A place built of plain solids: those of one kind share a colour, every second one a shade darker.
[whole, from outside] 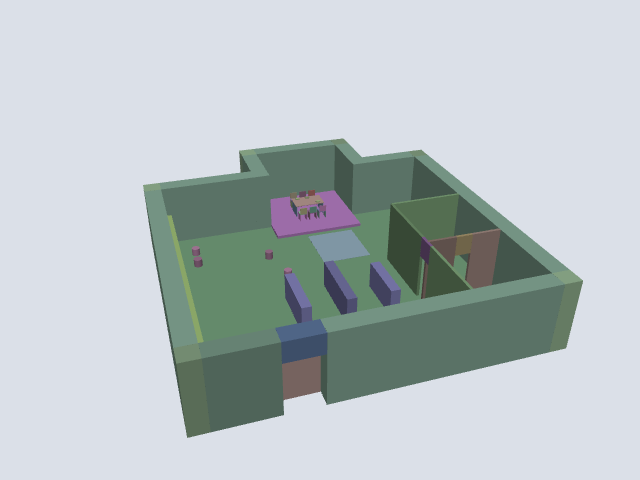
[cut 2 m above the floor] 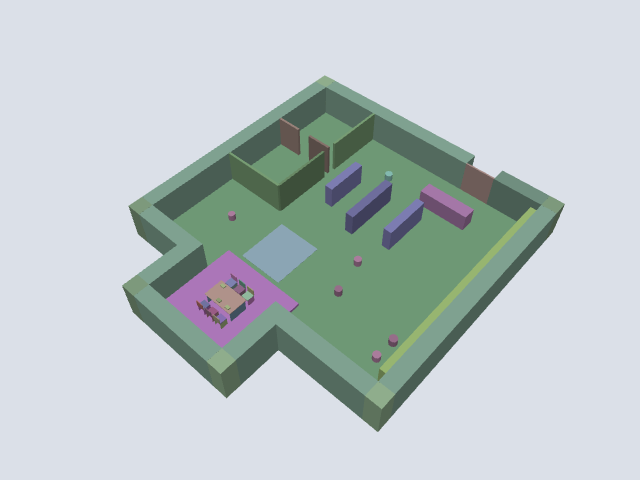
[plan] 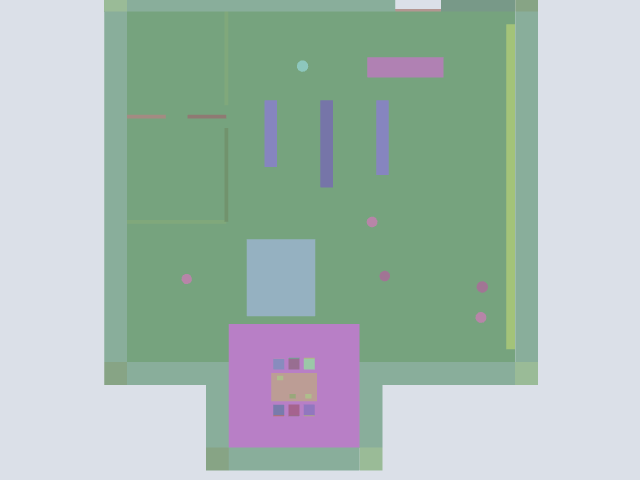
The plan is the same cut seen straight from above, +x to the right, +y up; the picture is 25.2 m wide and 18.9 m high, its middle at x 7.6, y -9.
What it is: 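A small branch library with a raised bay, one wing of it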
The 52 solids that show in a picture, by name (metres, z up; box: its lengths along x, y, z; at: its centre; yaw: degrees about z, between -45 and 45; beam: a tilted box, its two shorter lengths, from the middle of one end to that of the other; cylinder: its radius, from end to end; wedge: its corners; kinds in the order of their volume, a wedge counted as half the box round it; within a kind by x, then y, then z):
{
 "wall_1": {"box": [0.9, 13.81, 3.69], "at": [-0.45, -6.9, 1.55]},
 "wall_2": {"box": [4.01, 0.9, 3.69], "at": [2.0, -14.26, 1.55]},
 "wall_3": {"box": [0.9, 3.37, 3.69], "at": [3.56, -15.49, 1.55]},
 "wall_4": {"box": [10.56, 0.9, 3.69], "at": [5.28, 0.45, 1.55]},
 "wall_5": {"box": [5.15, 0.9, 3.69], "at": [6.58, -17.62, 1.55]},
 "wall_6": {"box": [0.9, 3.37, 3.69], "at": [9.61, -15.49, 1.55]},
 "wall_7": {"box": [6.13, 0.9, 3.69], "at": [12.22, -14.26, 1.55]},
 "wall_8": {"box": [2.92, 0.9, 3.69], "at": [13.82, 0.45, 1.55]},
 "wall_9": {"box": [0.9, 13.81, 3.69], "at": [15.73, -6.9, 1.55]},
 "floor_main_1": {"box": [15.28, 13.81, 0.3], "at": [7.64, -6.9, -0.15]},
 "wall_corner_1": {"box": [0.9, 0.9, 3.69], "at": [-0.45, -14.26, 1.55]},
 "wall_corner_2": {"box": [0.9, 0.9, 3.69], "at": [-0.45, 0.45, 1.55]},
 "wall_corner_3": {"box": [0.9, 0.9, 3.69], "at": [3.56, -17.62, 1.55]},
 "wall_corner_4": {"box": [0.9, 0.9, 3.69], "at": [9.61, -17.62, 1.55]},
 "wall_corner_5": {"box": [0.9, 0.9, 3.69], "at": [15.73, -14.26, 1.55]},
 "wall_corner_6": {"box": [0.9, 0.9, 3.69], "at": [15.73, 0.45, 1.55]},
 "step_bay_1": {"box": [5.15, 4.87, 0.47], "at": [6.58, -14.74, -0.07]},
 "wall_shelf_1": {"box": [0.35, 12.81, 2.0], "at": [15.11, -6.9, 1.0]},
 "work_1": {"box": [3.91, 0.15, 3.69], "at": [1.96, -8.28, 1.55]},
 "work_2": {"box": [0.15, 3.69, 3.69], "at": [3.91, -6.44, 1.55]},
 "work_3": {"box": [0.15, 3.69, 3.69], "at": [3.91, -1.85, 1.55]},
 "isl_1": {"box": [0.5, 2.63, 1.4], "at": [5.66, -4.81, 0.7]},
 "isl_2": {"box": [0.5, 3.43, 1.4], "at": [7.86, -5.22, 0.7]},
 "isl_3": {"box": [0.5, 2.94, 1.4], "at": [10.06, -4.97, 0.7]},
 "desk_counter_1": {"box": [3.0, 0.8, 1.05], "at": [10.96, -2.2, 0.53]},
 "wc_1": {"box": [1.53, 0.15, 3.69], "at": [0.77, -4.14, 1.55]},
 "wc_2": {"box": [1.53, 0.15, 3.69], "at": [3.15, -4.14, 1.55]},
 "wall_head_1": {"box": [1.8, 0.9, 1.04], "at": [11.46, 0.45, 2.87]},
 "low_kid_rug_1": {"box": [2.7, 3.03, 0.06], "at": [6.06, -10.49, -0.02]},
 "wall_leaf_1": {"box": [1.8, 0.1, 2.65], "at": [11.46, 0.05, 1.02]},
 "zclutw_stool_1": {"cylinder": 0.2, "from": [2.35, -10.54, -0.05], "to": [2.35, -10.54, 0.4]},
 "zclutw_stool_2": {"cylinder": 0.21, "from": [9.65, -8.29, -0.05], "to": [9.65, -8.29, 0.41]},
 "zclutw_stool_3": {"cylinder": 0.21, "from": [10.15, -10.42, -0.05], "to": [10.15, -10.42, 0.42]},
 "zclutw_stool_4": {"cylinder": 0.21, "from": [13.94, -12.05, -0.05], "to": [13.94, -12.05, 0.4]},
 "zclutw_stool_5": {"cylinder": 0.23, "from": [13.99, -10.85, -0.05], "to": [13.99, -10.85, 0.41]},
 "work_head_1": {"box": [0.15, 0.9, 1.04], "at": [3.91, -4.14, 2.87]},
 "wc_head_1": {"box": [0.85, 0.15, 1.04], "at": [1.96, -4.14, 2.87]},
 "zbay_table_top_1": {"box": [1.81, 1.12, 0.04], "at": [6.58, -14.79, 0.9]},
 "zclut_stool_1": {"cylinder": 0.22, "from": [6.91, -2.15, -0.05], "to": [6.91, -2.15, 0.43]},
 "zbay_table_end_1": {"box": [0.04, 1.0, 0.71], "at": [7.42, -14.79, 0.53]},
 "zbay_table_chair0n_seat_1": {"box": [0.44, 0.44, 0.05], "at": [5.98, -15.7, 0.61]},
 "zbay_table_chair0s_seat_1": {"box": [0.44, 0.44, 0.05], "at": [5.98, -13.88, 0.61]},
 "zbay_table_chair1n_seat_1": {"box": [0.44, 0.44, 0.05], "at": [6.58, -15.7, 0.61]},
 "zbay_table_chair1s_seat_1": {"box": [0.44, 0.44, 0.05], "at": [6.58, -13.88, 0.61]},
 "zbay_table_chair2n_seat_1": {"box": [0.44, 0.44, 0.05], "at": [7.18, -15.7, 0.61]},
 "zbay_table_chair2s_seat_1": {"box": [0.44, 0.44, 0.05], "at": [7.18, -13.88, 0.61]},
 "zbay_table_chair0n_back_1": {"box": [0.44, 0.04, 0.39], "at": [5.98, -15.92, 0.83]},
 "zbay_table_chair0s_back_1": {"box": [0.44, 0.04, 0.39], "at": [5.98, -13.66, 0.83]},
 "zbay_table_chair1n_back_1": {"box": [0.44, 0.04, 0.39], "at": [6.58, -15.92, 0.83]},
 "zbay_table_chair1s_back_1": {"box": [0.44, 0.04, 0.39], "at": [6.58, -13.66, 0.83]},
 "zbay_table_chair2n_back_1": {"box": [0.44, 0.04, 0.39], "at": [7.18, -15.92, 0.83]},
 "zbay_table_chair2s_back_1": {"box": [0.44, 0.04, 0.39], "at": [7.18, -13.66, 0.83]}
}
